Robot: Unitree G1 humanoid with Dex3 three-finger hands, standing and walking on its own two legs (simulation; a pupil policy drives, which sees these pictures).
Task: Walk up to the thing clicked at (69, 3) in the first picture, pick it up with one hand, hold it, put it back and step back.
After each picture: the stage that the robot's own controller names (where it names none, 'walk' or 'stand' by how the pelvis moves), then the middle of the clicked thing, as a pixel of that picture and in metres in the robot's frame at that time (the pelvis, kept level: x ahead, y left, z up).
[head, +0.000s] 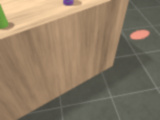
stand; out of the picture +0.95 +0.08 +0.06
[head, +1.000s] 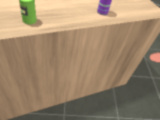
walk; (105, 3) +0.83 -0.12 +0.07
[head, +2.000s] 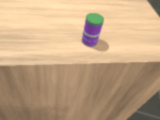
withdraw; (92, 30) +0.53 -0.02 +0.09
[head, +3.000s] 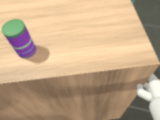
walk; (20, 40) +0.45 +0.21 +0.10
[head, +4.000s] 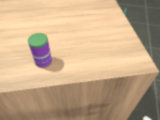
stand; (40, 51) +0.45 +0.16 +0.07
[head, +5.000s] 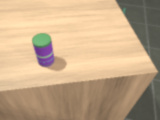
stand; (44, 50) +0.46 +0.16 +0.06
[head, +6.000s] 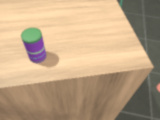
stand; (34, 46) +0.46 +0.18 +0.06
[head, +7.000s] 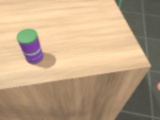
stand; (31, 47) +0.45 +0.19 +0.06
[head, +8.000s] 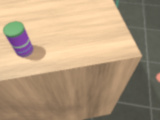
walk; (19, 40) +0.47 +0.24 +0.06
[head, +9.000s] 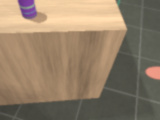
walk; (26, 3) +0.67 +0.24 +0.07
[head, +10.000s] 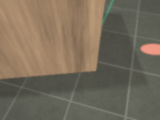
walk; out of the picture +0.93 +0.33 +0.08
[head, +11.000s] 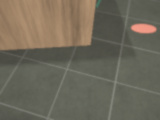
walk; out of the picture +1.21 +0.30 +0.08
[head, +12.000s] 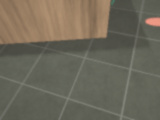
walk; out of the picture +1.41 +0.22 +0.07
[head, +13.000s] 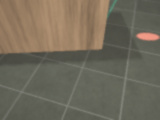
stand; out of the picture +1.46 +0.16 +0.06
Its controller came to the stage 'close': no
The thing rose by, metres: 0.00
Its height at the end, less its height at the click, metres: +0.00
